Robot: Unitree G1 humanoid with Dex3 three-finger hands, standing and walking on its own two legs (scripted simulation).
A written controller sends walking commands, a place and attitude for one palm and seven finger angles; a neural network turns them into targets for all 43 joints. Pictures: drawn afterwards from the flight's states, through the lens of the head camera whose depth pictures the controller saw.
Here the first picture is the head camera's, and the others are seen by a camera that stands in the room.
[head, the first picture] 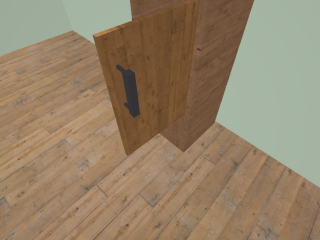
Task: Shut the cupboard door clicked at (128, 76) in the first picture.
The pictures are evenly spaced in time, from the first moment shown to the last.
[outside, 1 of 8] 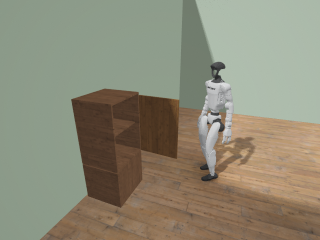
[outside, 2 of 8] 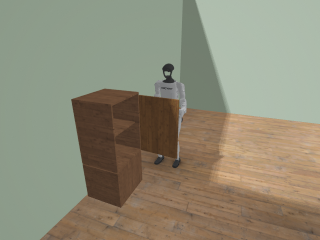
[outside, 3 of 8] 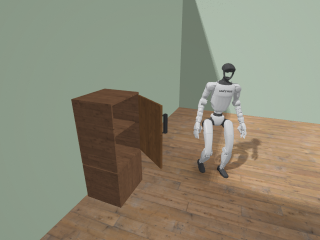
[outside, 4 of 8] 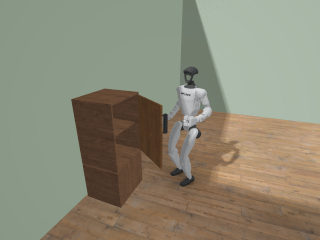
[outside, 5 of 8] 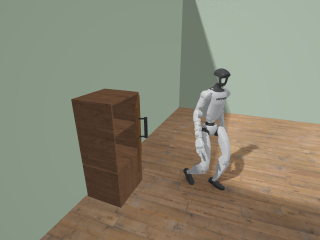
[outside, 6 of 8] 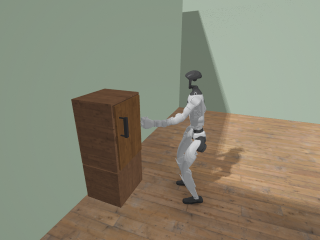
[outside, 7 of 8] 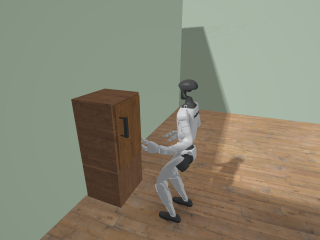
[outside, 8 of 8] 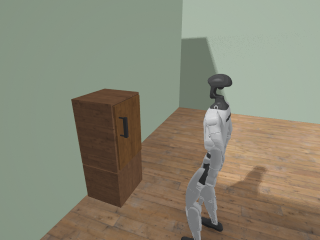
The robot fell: no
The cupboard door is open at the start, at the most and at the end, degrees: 87 87 0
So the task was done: yes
